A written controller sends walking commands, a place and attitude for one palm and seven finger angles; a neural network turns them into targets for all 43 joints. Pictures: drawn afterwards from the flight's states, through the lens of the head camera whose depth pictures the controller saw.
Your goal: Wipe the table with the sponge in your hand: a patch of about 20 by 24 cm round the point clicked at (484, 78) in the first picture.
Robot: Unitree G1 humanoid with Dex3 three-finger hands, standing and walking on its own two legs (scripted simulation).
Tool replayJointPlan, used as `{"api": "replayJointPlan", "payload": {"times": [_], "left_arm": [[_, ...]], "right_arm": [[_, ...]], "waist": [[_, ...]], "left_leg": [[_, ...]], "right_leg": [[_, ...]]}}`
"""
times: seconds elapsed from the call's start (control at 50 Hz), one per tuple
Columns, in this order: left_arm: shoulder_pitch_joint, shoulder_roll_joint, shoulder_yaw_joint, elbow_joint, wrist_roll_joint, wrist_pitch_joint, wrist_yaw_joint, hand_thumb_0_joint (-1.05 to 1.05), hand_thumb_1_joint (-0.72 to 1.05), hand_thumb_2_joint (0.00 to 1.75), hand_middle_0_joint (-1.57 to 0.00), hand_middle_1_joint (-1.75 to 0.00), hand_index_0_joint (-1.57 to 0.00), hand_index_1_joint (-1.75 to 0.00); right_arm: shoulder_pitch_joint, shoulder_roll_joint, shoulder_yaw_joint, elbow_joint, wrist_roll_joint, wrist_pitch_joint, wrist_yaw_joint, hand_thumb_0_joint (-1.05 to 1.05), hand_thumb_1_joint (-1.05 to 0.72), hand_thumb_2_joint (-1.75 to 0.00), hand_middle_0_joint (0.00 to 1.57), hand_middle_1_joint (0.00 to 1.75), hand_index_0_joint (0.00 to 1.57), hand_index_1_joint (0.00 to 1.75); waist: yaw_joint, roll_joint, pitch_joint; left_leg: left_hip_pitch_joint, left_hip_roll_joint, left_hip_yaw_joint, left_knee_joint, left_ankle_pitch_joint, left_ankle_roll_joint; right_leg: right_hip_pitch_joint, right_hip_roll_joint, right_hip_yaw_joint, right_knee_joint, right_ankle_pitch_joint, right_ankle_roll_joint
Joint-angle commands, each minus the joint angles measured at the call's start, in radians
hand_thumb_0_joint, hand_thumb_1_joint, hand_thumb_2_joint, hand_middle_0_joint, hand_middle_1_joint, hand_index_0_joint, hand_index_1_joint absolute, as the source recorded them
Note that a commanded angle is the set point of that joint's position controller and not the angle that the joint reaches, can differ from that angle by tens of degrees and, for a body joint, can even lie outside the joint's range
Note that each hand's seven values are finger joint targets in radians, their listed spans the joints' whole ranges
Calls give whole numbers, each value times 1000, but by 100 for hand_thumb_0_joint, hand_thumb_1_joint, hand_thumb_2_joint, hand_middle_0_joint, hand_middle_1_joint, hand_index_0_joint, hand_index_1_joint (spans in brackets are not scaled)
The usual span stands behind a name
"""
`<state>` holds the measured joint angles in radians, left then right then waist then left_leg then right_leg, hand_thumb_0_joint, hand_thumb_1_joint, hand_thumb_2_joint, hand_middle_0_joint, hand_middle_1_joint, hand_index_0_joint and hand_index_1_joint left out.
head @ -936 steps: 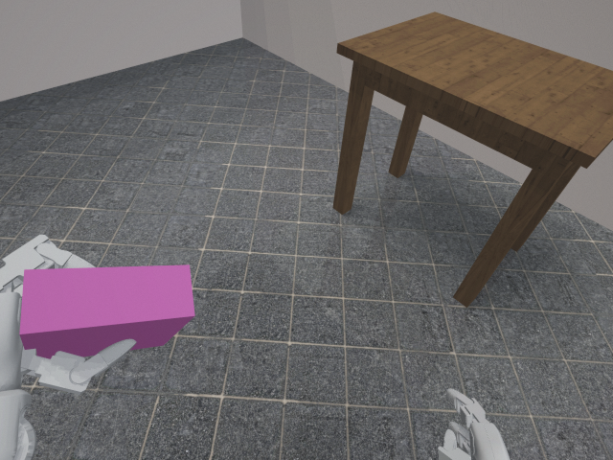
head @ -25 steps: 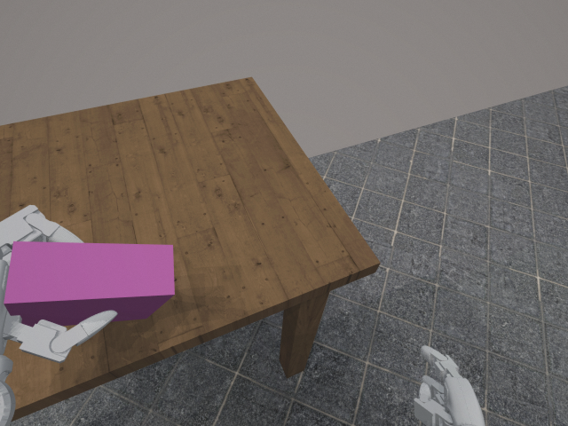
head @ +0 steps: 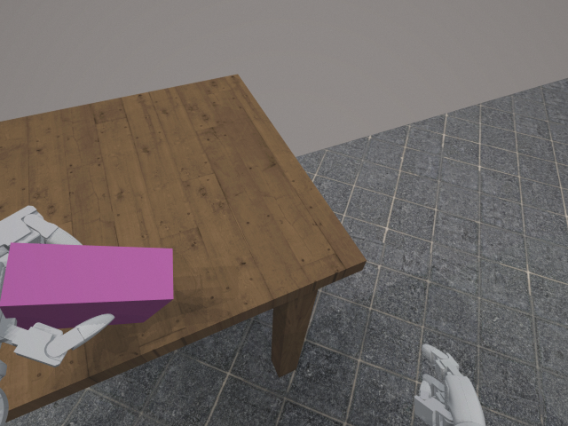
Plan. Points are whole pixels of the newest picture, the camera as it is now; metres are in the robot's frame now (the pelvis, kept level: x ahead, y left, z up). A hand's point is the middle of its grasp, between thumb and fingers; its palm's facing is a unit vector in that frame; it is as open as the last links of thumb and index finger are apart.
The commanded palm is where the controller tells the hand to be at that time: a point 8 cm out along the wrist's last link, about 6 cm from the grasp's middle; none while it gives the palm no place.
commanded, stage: shuffle to correct the standing spot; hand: left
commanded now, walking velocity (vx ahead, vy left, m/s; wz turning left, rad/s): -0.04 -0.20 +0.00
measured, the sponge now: (114, 290) +0.23 +0.20 +0.13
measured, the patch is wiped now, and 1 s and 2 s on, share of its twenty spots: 0.00 0.00 0.00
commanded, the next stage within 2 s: come to a stop and stand still in 1.84 s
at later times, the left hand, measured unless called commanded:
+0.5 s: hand (40, 297) +0.21 +0.25 +0.16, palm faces +0.28 -0.85 -0.44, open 9.6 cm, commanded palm +0.15 +0.29 +0.18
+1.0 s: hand (44, 294) +0.21 +0.24 +0.16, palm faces +0.28 -0.85 -0.44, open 9.6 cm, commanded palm +0.15 +0.29 +0.18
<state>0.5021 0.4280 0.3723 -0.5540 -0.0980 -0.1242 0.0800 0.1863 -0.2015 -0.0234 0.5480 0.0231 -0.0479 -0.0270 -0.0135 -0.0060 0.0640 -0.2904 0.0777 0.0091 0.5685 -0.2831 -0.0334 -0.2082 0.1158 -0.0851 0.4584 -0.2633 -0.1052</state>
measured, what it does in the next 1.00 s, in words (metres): stands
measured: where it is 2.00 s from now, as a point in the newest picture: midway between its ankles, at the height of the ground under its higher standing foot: outside the picture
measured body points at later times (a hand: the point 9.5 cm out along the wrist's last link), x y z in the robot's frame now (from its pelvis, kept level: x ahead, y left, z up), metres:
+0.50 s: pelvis -0.01 +0.01 +0.00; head +0.03 +0.02 +0.45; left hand +0.19 +0.29 +0.18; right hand +0.17 -0.22 -0.07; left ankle +0.01 +0.14 -0.73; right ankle -0.01 -0.05 -0.73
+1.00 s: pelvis +0.00 +0.01 +0.00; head +0.02 +0.02 +0.45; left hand +0.19 +0.29 +0.19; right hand +0.17 -0.23 -0.07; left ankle +0.01 +0.14 -0.73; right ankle -0.01 -0.05 -0.73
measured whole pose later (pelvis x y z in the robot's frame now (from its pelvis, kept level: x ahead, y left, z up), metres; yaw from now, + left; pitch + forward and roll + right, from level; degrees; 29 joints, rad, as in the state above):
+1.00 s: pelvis +0.00 +0.01 +0.00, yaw +1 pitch +0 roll -1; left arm 0.52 0.44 0.37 -0.56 -0.10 -0.12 0.08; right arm 0.20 -0.19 -0.02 0.55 0.02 -0.05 -0.03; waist -0.02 0.00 0.05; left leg -0.29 0.07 0.00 0.54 -0.26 -0.03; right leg -0.20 0.11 -0.09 0.42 -0.24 -0.10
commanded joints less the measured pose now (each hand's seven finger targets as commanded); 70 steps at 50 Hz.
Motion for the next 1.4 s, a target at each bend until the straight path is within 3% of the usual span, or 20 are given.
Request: {"api": "replayJointPlan", "payload": {"times": [0.0,0.04,0.06,0.1,0.14,0.18,0.26,0.36,0.46,0.54,0.56,0.58,0.66,0.72,0.8,0.86,1.04,1.06,1.22,1.38], "left_arm": [[-55,158,134,-220,-19,-67,33,0,10,130,-120,-160,-120,-160],[-77,165,138,-224,-17,-69,36,0,10,130,-120,-160,-120,-160],[-92,161,124,-234,-16,-67,40,0,10,130,-120,-160,-120,-160],[-108,158,122,-229,-12,-70,39,0,10,130,-120,-160,-120,-160],[-124,160,122,-229,-5,-71,37,0,10,130,-120,-160,-120,-160],[-127,147,104,-242,0,-74,37,0,10,130,-120,-160,-120,-160],[-91,141,97,-227,4,-69,26,0,10,130,-120,-160,-120,-160],[-21,156,129,-214,-6,-66,26,0,10,130,-120,-160,-120,-160],[-43,165,137,-209,-14,-63,32,0,10,130,-120,-160,-120,-160],[-95,148,118,-197,-15,-57,35,0,10,130,-120,-160,-120,-160],[-102,143,101,-205,-12,-56,40,0,10,130,-120,-160,-120,-160],[-103,138,100,-203,-11,-57,42,0,10,130,-120,-160,-120,-160],[-118,151,98,-212,-2,-58,45,0,10,130,-120,-160,-120,-160],[-119,155,105,-232,0,-65,40,0,10,130,-120,-160,-120,-160],[-54,165,128,-229,-4,-68,37,0,10,130,-120,-160,-120,-160],[-9,163,132,-220,-14,-65,35,0,10,130,-120,-160,-120,-160],[-73,152,120,-200,-18,-55,37,0,10,130,-120,-160,-120,-160],[-81,149,106,-206,-17,-52,41,0,10,130,-120,-160,-120,-160],[-108,149,102,-203,-6,-51,44,0,10,130,-120,-160,-120,-160],[-53,151,116,-204,-13,-55,44,0,10,130,-120,-160,-120,-160]], "right_arm": [[-59,-123,-46,-147,2,-47,-16,0,-90,-90,20,30,20,30],[-61,-120,-45,-142,1,-51,-18,0,-90,-90,20,30,20,30],[-72,-120,-42,-136,5,-52,-21,0,-90,-90,20,30,20,30],[-71,-123,-40,-137,-3,-55,-22,0,-90,-90,20,30,20,30],[-69,-127,-43,-136,-5,-57,-22,0,-90,-90,20,30,20,30],[-77,-121,-37,-134,-5,-59,-22,0,-90,-90,20,30,20,30],[-69,-122,-46,-144,3,-65,-10,0,-90,-90,20,30,20,30],[-62,-122,-45,-152,7,-59,-7,0,-90,-90,20,30,20,30],[-64,-119,-42,-144,7,-55,-15,0,-90,-90,20,30,20,30],[-52,-121,-44,-139,3,-53,-15,0,-90,-90,20,30,20,30],[-66,-118,-41,-134,10,-54,-18,0,-90,-90,20,30,20,30],[-60,-118,-36,-133,2,-53,-18,0,-90,-90,20,30,20,30],[-81,-121,-38,-131,5,-57,-19,0,-90,-90,20,30,20,30],[-67,-126,-44,-138,0,-57,-14,0,-90,-90,20,30,20,30],[-58,-124,-45,-145,0,-52,-10,0,-90,-90,20,30,20,30],[-61,-122,-46,-147,9,-51,-8,0,-90,-90,20,30,20,30],[-54,-124,-45,-139,4,-47,-16,0,-90,-90,20,30,20,30],[-64,-120,-41,-135,10,-49,-18,0,-90,-90,20,30,20,30],[-72,-120,-40,-138,4,-49,-15,0,-90,-90,20,30,20,30],[-63,-118,-36,-144,6,-41,-9,0,-90,-90,20,30,20,30]], "waist": [[8,-3,-161],[9,-8,-156],[6,31,-146],[10,62,-140],[13,104,-148],[14,150,-167],[15,153,-182],[14,97,-189],[4,63,-164],[3,16,-156],[-2,46,-146],[1,35,-154],[4,106,-143],[11,115,-175],[11,122,-198],[6,118,-202],[2,30,-176],[-3,57,-169],[8,80,-148],[4,84,-168]], "left_leg": [[64,38,-39,-16,76,69],[70,38,-36,-19,58,72],[88,41,-53,-41,71,73],[71,78,-91,-93,89,88],[56,114,-121,-118,181,98],[75,146,-151,-142,275,108],[97,141,-136,-123,339,94],[67,118,-121,-119,219,83],[61,74,-84,-81,92,73],[53,48,-68,-49,25,71],[79,46,-67,-54,30,73],[75,55,-75,-66,41,78],[71,94,-119,-115,145,90],[66,123,-143,-115,301,92],[73,124,-133,-95,361,85],[74,105,-110,-82,306,73],[71,70,-76,-56,120,71],[86,67,-83,-66,122,72],[59,100,-110,-101,180,85],[50,83,-100,-109,111,80]], "right_leg": [[9,-233,202,-122,205,89],[-2,-238,215,-138,170,91],[-23,-237,211,-129,155,76],[-10,-197,176,-104,145,97],[38,-175,150,-71,205,119],[55,-159,119,-34,218,117],[75,-158,107,-54,234,94],[85,-169,122,-79,206,78],[25,-202,172,-116,175,57],[1,-223,207,-141,124,63],[-30,-228,210,-144,118,53],[-17,-218,193,-134,112,57],[9,-191,158,-91,176,79],[80,-174,124,-61,258,91],[112,-178,113,-71,296,87],[103,-193,131,-76,298,68],[30,-219,186,-118,219,73],[11,-223,190,-116,211,62],[43,-195,159,-103,213,99],[50,-200,165,-118,165,77]]}}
